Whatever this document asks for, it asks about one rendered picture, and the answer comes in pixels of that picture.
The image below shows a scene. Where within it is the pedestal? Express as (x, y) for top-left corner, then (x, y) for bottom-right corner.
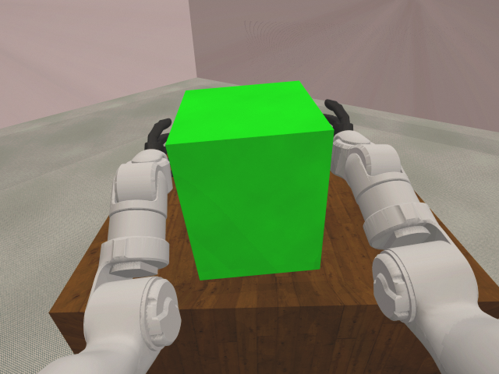
(49, 154), (499, 374)

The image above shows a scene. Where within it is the robot right forearm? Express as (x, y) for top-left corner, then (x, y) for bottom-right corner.
(330, 130), (479, 301)

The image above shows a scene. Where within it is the right robot upper arm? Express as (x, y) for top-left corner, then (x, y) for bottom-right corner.
(372, 241), (499, 374)

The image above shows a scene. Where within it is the carton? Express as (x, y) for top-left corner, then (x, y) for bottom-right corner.
(165, 81), (334, 281)

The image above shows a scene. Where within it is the robot left forearm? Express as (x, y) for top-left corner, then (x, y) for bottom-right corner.
(83, 149), (173, 340)

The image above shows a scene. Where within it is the right robot hand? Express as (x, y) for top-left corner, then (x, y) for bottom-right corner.
(323, 99), (353, 136)

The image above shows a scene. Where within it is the left robot upper arm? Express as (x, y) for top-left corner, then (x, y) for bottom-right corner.
(38, 276), (182, 374)

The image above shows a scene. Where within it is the left robot hand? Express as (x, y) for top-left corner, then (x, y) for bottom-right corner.
(144, 118), (173, 177)

